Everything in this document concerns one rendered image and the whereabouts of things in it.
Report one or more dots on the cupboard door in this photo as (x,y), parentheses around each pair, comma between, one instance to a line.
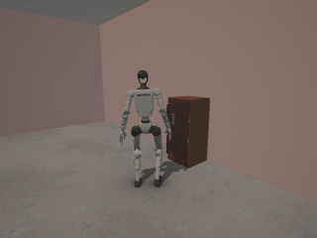
(179,130)

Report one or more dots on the handle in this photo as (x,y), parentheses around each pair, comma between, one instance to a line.
(173,118)

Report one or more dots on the left robot upper arm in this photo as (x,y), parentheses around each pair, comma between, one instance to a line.
(128,101)

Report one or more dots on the left robot shin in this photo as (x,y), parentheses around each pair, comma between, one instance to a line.
(137,166)

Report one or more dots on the robot left forearm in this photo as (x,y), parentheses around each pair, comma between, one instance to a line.
(124,121)

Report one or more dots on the robot right hand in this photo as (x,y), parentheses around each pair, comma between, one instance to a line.
(168,129)

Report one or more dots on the robot right forearm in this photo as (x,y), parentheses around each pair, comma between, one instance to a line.
(165,118)

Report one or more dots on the right robot upper arm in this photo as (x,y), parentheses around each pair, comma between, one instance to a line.
(159,99)

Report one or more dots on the robot left hand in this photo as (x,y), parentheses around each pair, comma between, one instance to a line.
(121,136)

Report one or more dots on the right robot thigh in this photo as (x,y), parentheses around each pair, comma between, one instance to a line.
(156,131)

